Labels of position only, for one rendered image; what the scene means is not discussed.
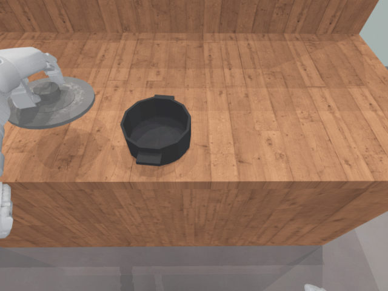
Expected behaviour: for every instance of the knob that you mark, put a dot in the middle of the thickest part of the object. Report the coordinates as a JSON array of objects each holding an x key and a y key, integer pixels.
[{"x": 47, "y": 91}]

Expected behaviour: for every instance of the robot left upper arm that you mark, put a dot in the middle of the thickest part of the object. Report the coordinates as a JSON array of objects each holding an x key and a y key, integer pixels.
[{"x": 6, "y": 206}]

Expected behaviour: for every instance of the table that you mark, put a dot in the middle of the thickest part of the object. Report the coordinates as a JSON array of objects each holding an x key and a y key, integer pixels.
[{"x": 289, "y": 124}]

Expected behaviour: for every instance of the left robot forearm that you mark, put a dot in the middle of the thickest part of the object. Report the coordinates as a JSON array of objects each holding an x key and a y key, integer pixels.
[{"x": 9, "y": 79}]

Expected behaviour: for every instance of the lid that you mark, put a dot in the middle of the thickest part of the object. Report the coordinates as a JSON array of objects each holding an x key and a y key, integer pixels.
[{"x": 76, "y": 99}]

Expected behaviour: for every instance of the pot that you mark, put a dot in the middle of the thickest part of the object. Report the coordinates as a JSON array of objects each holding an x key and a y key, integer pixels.
[{"x": 157, "y": 130}]

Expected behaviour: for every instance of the left robot hand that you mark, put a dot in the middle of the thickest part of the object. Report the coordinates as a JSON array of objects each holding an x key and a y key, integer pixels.
[{"x": 28, "y": 61}]

